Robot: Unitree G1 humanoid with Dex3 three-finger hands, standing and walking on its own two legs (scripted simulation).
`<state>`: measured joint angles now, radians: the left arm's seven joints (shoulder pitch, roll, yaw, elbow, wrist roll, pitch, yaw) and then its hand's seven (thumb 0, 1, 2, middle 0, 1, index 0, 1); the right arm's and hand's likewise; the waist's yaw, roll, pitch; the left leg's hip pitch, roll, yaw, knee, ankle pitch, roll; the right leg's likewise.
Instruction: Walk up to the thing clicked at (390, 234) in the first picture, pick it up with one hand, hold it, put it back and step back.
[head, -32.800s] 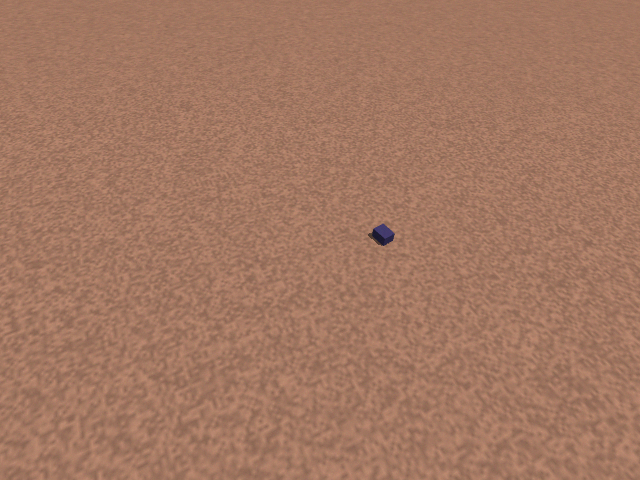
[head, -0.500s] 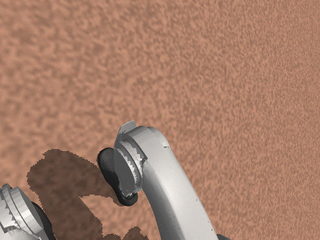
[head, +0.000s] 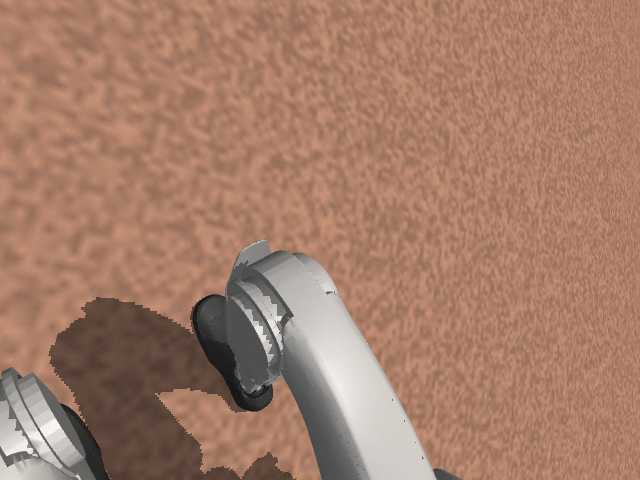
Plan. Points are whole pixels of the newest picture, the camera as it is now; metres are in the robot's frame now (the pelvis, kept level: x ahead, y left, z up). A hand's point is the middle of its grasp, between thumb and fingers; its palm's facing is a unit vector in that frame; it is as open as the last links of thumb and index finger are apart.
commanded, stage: open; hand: left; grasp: from above
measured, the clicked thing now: out of the picture +0.47 +0.32 -0.31
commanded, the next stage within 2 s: withdraw in 0.14 s
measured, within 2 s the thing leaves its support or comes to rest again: neither
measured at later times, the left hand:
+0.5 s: hand out of the picture +0.48 +0.32 -0.25, palm faces -0.02 -0.45 -0.89, open 13.3 cm
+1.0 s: hand out of the picture +0.46 +0.32 -0.11, palm faces -0.42 -0.26 -0.87, open 14.0 cm
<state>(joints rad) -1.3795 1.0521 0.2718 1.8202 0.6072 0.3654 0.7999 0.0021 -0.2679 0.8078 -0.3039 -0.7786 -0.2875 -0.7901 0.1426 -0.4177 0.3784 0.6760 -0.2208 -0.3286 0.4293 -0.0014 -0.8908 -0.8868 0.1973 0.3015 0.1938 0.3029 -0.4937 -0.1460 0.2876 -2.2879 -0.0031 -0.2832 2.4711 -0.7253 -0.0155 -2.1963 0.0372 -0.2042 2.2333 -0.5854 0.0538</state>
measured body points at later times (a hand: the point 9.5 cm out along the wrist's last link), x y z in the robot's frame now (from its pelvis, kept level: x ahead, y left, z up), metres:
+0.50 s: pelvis +0.00 +0.00 +0.01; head +0.32 +0.11 +0.30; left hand +0.48 +0.34 -0.20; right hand -0.01 -0.24 -0.03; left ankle +0.06 +0.12 -0.30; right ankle +0.14 -0.12 -0.30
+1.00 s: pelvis +0.00 -0.01 +0.02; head +0.22 +0.07 +0.40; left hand +0.48 +0.33 -0.06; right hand +0.07 -0.26 -0.09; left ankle +0.06 +0.12 -0.30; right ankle +0.14 -0.11 -0.30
